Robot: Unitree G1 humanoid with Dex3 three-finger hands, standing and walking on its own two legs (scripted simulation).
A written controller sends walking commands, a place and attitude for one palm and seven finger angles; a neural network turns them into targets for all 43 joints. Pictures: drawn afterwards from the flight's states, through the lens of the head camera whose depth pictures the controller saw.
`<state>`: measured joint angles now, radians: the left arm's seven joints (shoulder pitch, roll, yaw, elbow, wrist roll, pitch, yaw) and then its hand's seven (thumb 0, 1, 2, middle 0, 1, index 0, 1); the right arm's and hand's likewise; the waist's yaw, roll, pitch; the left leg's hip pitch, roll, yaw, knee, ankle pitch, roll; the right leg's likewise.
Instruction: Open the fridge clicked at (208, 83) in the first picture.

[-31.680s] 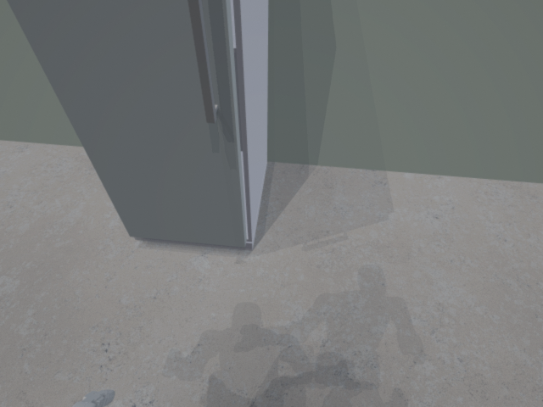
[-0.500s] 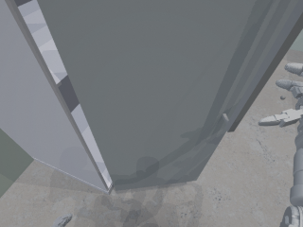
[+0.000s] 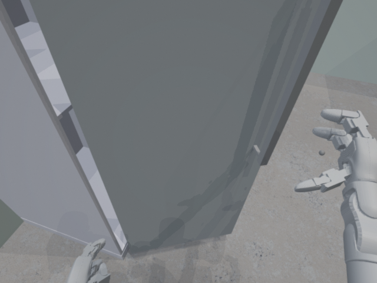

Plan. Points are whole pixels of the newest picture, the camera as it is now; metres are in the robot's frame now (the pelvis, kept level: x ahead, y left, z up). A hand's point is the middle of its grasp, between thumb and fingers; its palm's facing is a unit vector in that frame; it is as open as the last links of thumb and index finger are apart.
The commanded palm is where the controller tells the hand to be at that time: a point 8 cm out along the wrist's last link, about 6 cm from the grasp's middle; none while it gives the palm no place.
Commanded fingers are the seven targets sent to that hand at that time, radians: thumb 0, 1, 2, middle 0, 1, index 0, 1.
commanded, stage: slip the hand off the handle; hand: right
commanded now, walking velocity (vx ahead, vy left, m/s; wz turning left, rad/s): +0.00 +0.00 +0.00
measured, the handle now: (287, 84) +0.47 -0.18 +0.22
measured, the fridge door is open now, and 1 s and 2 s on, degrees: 60 60 60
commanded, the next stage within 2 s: draw the hand back to the body in 0.52 s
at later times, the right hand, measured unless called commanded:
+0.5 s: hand (326, 160) +0.31 -0.23 +0.17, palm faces +0.23 +0.96 -0.17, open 14.7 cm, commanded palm +0.27 -0.28 +0.17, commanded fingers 0.00 0.55 -0.20 0.25 1.15 0.25 1.15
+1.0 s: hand (346, 182) +0.26 -0.24 +0.17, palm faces +0.18 +0.98 -0.01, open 14.7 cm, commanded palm +0.23 -0.28 +0.17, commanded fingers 0.00 0.55 -0.20 0.25 1.15 0.25 1.15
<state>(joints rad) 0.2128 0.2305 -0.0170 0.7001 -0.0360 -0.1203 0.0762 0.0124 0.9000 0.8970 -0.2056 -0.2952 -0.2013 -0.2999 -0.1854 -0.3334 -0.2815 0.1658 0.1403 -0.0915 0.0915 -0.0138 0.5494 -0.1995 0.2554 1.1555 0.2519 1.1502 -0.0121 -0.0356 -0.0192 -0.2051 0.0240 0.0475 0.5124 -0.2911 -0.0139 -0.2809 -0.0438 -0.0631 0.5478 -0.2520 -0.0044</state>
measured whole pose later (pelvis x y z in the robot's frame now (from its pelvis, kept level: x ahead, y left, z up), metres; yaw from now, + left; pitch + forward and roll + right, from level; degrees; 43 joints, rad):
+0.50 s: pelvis -0.01 +0.03 +0.00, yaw -1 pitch -2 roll +0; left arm 0.21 0.26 -0.02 0.73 -0.04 -0.16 0.10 0.01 0.90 0.90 -0.21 -0.30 -0.20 -0.30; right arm -0.18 -0.39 -0.35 0.24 0.19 -0.12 0.16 -0.01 0.55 -0.20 0.26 1.16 0.25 1.15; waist -0.01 -0.04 0.01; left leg -0.21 0.00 0.07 0.54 -0.30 0.02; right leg -0.27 -0.07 -0.04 0.54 -0.23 0.03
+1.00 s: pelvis +0.00 +0.01 +0.00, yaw -1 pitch -5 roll +0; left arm 0.15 0.26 -0.04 0.66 -0.08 -0.19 0.12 0.01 0.90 0.90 -0.20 -0.30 -0.20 -0.30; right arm 0.01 -0.35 -0.40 -0.03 0.33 0.23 0.25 -0.01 0.55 -0.20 0.25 1.15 0.25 1.15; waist -0.05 -0.05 -0.02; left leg -0.10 0.01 0.06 0.47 -0.29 0.00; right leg -0.18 -0.05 -0.05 0.49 -0.23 0.01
